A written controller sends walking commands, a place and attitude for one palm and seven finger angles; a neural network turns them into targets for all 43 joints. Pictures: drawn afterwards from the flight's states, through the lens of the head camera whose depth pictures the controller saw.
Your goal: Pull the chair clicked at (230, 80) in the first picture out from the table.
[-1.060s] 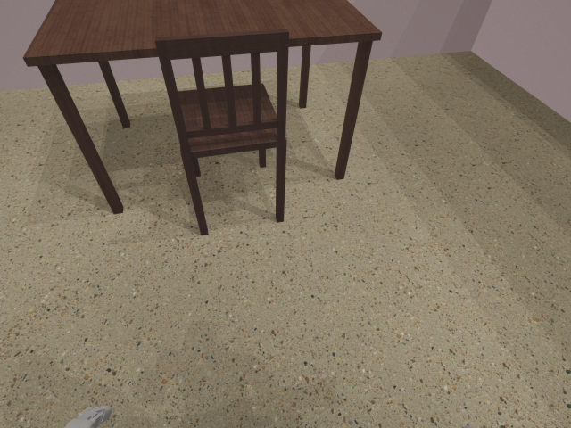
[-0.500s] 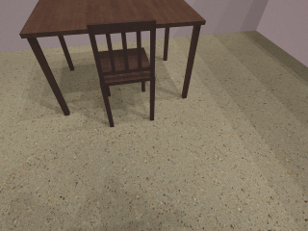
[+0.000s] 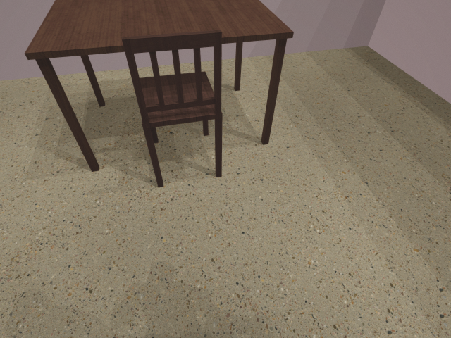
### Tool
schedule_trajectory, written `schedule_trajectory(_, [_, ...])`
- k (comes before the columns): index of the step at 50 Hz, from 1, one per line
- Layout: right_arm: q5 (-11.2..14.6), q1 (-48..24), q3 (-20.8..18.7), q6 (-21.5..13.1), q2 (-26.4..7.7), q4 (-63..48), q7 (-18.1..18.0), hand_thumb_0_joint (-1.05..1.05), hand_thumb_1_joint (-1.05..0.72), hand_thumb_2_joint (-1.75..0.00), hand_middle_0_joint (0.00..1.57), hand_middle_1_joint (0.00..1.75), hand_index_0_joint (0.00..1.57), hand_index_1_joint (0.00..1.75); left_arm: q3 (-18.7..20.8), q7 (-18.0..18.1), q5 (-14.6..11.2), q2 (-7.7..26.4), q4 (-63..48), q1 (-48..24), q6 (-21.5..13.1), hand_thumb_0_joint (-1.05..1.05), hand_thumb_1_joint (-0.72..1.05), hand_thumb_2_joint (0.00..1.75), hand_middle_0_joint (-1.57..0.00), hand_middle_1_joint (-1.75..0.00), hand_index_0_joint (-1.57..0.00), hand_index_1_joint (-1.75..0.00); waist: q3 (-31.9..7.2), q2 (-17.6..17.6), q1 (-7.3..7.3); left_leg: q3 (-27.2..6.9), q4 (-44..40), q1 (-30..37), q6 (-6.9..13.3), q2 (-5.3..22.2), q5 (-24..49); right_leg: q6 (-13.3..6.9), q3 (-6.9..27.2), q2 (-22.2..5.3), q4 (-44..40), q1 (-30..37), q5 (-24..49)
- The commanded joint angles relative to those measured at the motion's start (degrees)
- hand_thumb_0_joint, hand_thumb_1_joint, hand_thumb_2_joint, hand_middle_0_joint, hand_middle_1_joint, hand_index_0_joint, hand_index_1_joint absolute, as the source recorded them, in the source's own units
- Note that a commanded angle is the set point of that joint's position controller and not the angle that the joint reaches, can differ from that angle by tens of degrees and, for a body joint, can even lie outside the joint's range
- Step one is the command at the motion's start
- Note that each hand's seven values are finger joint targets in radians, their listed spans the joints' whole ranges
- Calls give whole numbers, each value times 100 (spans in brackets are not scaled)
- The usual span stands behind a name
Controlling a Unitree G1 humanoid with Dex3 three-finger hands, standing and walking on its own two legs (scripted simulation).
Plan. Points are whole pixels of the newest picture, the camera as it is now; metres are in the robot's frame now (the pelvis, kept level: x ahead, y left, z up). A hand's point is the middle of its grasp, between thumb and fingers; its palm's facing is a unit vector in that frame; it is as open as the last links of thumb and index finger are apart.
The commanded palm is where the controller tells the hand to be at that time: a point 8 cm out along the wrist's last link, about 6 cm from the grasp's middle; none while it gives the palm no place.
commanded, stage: look at it before walking up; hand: left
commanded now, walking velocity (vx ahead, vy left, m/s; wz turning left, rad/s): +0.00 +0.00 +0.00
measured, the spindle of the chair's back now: (178, 77) +1.11 +0.26 -0.10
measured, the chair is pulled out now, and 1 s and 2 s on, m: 0.00 0.00 0.00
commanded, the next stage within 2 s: walk to a spot facing it in 0.38 s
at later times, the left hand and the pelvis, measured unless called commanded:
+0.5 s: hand out of the picture +0.08 +0.25 -0.16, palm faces -0.02 -0.94 -0.34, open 7.4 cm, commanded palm none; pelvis +0.01 +0.00 +0.00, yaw +0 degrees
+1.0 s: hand (166, 336) +0.17 +0.14 -0.19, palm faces -0.12 -0.97 -0.22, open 7.4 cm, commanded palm none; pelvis +0.11 -0.05 -0.02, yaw -11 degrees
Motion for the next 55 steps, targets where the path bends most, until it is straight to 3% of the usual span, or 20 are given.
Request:
schedule_trajectory(1, [26, -304, -205, -147, -1167, -350, -97, 0, -90, -90, 20, 30, 20, 30, 248, 63, 14, 1190, -378, -258, -131, 0, 90, 90, -20, -30, -20, -30, -197, -5, 9, -591, -470, -46, 226, 581, 373, -179, 693, -665, -551, -66, 94])
schedule_trajectory(24, [43, -388, -199, -147, -1164, -330, -113, 0, -90, -90, 20, 30, 20, 30, 244, 72, 16, 1179, -303, -207, -148, 0, 90, 90, -20, -30, -20, -30, -248, -20, 18, -563, -488, 141, 212, 627, 750, -158, 632, -673, -532, 55, 692])
schedule_trajectory(26, [-9, -17, -55, -63, -481, -187, -94, 0, -90, -90, 20, 30, 20, 30, 114, 83, 18, 510, -149, 190, -29, 0, 90, 90, -20, -30, -20, -30, -333, -75, 15, -322, -315, 206, 103, 590, 85, -103, 673, -613, -501, -17, -80])
schedule_trajectory(29, [-55, 214, -131, 10, -495, -247, -75, 0, -90, -90, 20, 30, 20, 30, 202, -13, 64, 581, -239, 394, 94, 0, 90, 90, -20, -30, -20, -30, 250, -65, 34, -218, -211, -293, 149, 538, -1698, -242, 961, -477, -544, -562, -1795])
schedule_trajectory(31, [-65, 322, -203, 13, -568, -360, -75, 0, -90, -90, 20, 30, 20, 30, 282, -67, 82, 603, -389, 474, 116, 0, 90, 90, -20, -30, -20, -30, 587, -110, 35, -258, -133, -539, 214, 593, -2223, -340, 1075, -366, -404, -923, -2229])
schedule_trajectory(33, [-54, 527, -276, -32, -635, -442, -90, 0, -90, -90, 20, 30, 20, 30, 327, -101, 86, 503, -537, 545, 91, 0, 90, 90, -20, -30, -20, -30, 730, 79, -44, -461, -178, -358, 354, 781, -2459, -389, 1033, -200, 31, -1387, -2257])
schedule_trajectory(35, [-52, 951, -376, -122, -809, -436, -130, 0, -90, -90, 20, 30, 20, 30, 338, -147, 65, 222, -719, 441, 18, 0, 90, 90, -20, -30, -20, -30, 704, 908, -236, -1329, -828, 306, 733, 1486, -2505, -251, 325, 244, 1355, -2117, -1529])
schedule_trajectory(36, [-38, 1175, -443, -189, -876, -419, -150, 0, -90, -90, 20, 30, 20, 30, 347, -160, 59, 94, -881, 173, -28, 0, 90, 90, -20, -30, -20, -30, 666, 1226, -348, -1722, -1156, 816, 1045, 2022, -1935, -131, -88, 183, 2231, -2686, -1530])
schedule_trajectory(37, [-26, 1402, -476, -249, -813, -398, -154, 0, -90, -90, 20, 30, 20, 30, 375, -175, 72, 133, -1029, -132, -57, 0, 90, 90, -20, -30, -20, -30, 587, 1039, -473, -1858, -1225, 1117, 1266, 2286, -1399, -94, 18, -83, 2739, -3066, -1775])
schedule_trajectory(39, [-47, 1328, -471, -315, -635, -419, -163, 0, -90, -90, 20, 30, 20, 30, 416, -209, 68, -3, -1109, -157, -95, 0, 90, 90, -20, -30, -20, -30, 654, 833, -338, -1296, -986, 1118, 1261, 2325, -123, -53, 65, -441, 2883, -3130, -1729])
schedule_trajectory(41, [-80, 983, -460, -330, -551, -481, -167, 0, -90, -90, 20, 30, 20, 30, 411, -255, 50, -233, -1009, 188, -113, 0, 90, 90, -20, -30, -20, -30, 495, 744, -66, -445, -709, 590, 940, 2074, 428, -70, -196, -515, 2203, -2134, -1569])
schedule_trajectory(43, [-72, 614, -455, -304, -510, -546, -152, 0, -90, -90, 20, 30, 20, 30, 451, -278, 53, -343, -713, 1084, -105, 0, 90, 90, -20, -30, -20, -30, 268, 604, 402, 350, 183, -278, 576, 1626, 286, -110, -635, -217, 1298, -525, -626])
schedule_trajectory(44, [-33, 583, -444, -304, -425, -550, -127, 0, -90, -90, 20, 30, 20, 30, 506, -245, 88, -170, -417, 1951, -138, 0, 90, 90, -20, -30, -20, -30, -160, 6, 767, 747, 1374, -725, 383, 1256, 431, -181, -726, 39, 814, 615, -188])
schedule_trajectory(45, [42, 593, -368, -312, -63, -692, -56, 0, -90, -90, 20, 30, 20, 30, 656, -139, 140, 447, -200, 2731, -238, 0, 90, 90, -20, -30, -20, -30, -424, -1604, 1043, 1210, 3278, -1961, 82, 679, -707, -596, 1153, -1128, -158, 1524, -1119])
schedule_trajectory(46, [34, 374, -309, -358, 175, -997, -23, 0, -90, -90, 20, 30, 20, 30, 692, -54, 46, 825, -161, 2994, -292, 0, 90, 90, -20, -30, -20, -30, -394, -2321, 949, 809, 4544, -2953, -8, 212, -2072, -1048, 3479, -2169, -1135, 1568, -837])
schedule_trajectory(47, [19, 291, -347, -343, 60, -995, -24, 0, -90, -90, 20, 30, 20, 30, 694, 25, -2, 768, -217, 2774, -295, 0, 90, 90, -20, -30, -20, -30, -331, -1465, 830, 301, 4975, -3190, 57, 475, -1891, -1306, 3520, -2308, -1177, 1640, -854])
schedule_trajectory(48, [21, 91, -369, -351, 152, -940, -12, 0, -90, -90, 20, 30, 20, 30, 661, 43, 7, 594, -300, 2414, -288, 0, 90, 90, -20, -30, -20, -30, -96, -775, 734, 227, 5109, -3271, 62, 676, -1442, -1410, 3137, -2158, -1077, 1191, -1067])
schedule_trajectory(50, [-47, 97, -373, -305, 233, -872, -1, 0, -90, -90, 20, 30, 20, 30, 525, 62, 59, 198, -449, 1776, -310, 0, 90, 90, -20, -30, -20, -30, 353, -341, 393, 97, 4873, -3009, -3, 865, -941, -1297, 2527, -1900, -1134, 147, -990])
schedule_trajectory(53, [-63, 555, -378, -167, 496, -706, 24, 0, -90, -90, 20, 30, 20, 30, 461, 85, 109, -29, -426, 1500, -374, 0, 90, 90, -20, -30, -20, -30, 456, -240, 4, 302, 4227, -2520, -132, 853, -530, -1117, 1467, -1528, -1213, -510, -101])
schedule_trajectory(55, [-51, 494, -389, -131, 552, -770, 64, 0, -90, -90, 20, 30, 20, 30, 454, 70, 94, -55, -355, 1563, -404, 0, 90, 90, -20, -30, -20, -30, 440, -389, -16, 409, 3789, -2491, -181, 791, -184, -1054, 1129, -1306, -1278, -483, 28])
